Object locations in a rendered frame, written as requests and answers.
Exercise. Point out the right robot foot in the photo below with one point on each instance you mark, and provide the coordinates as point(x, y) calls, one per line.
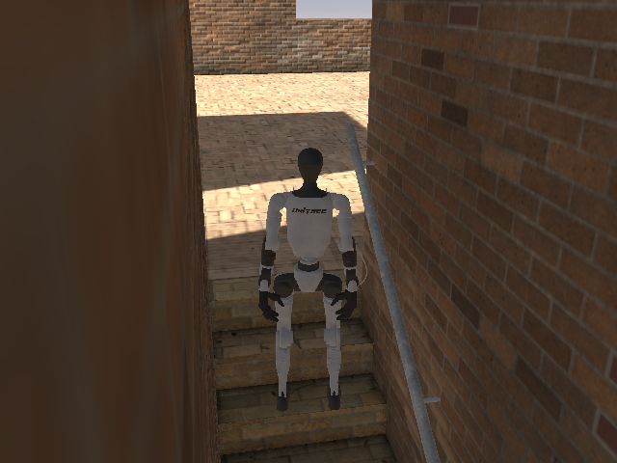
point(334, 400)

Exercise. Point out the right robot hand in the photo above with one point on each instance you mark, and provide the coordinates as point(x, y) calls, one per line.
point(348, 308)

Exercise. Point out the left robot hand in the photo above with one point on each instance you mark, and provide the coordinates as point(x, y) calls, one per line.
point(263, 304)

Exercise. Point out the right robot forearm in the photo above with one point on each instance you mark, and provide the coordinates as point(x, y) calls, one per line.
point(350, 268)

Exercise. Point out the left robot forearm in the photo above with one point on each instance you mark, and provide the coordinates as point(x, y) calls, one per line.
point(266, 265)

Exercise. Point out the left robot upper arm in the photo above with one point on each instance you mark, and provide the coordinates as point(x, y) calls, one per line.
point(273, 221)

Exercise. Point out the left robot thigh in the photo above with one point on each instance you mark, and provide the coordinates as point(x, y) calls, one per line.
point(284, 286)

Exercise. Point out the right robot upper arm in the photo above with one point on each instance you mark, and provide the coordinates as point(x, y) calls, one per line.
point(344, 220)

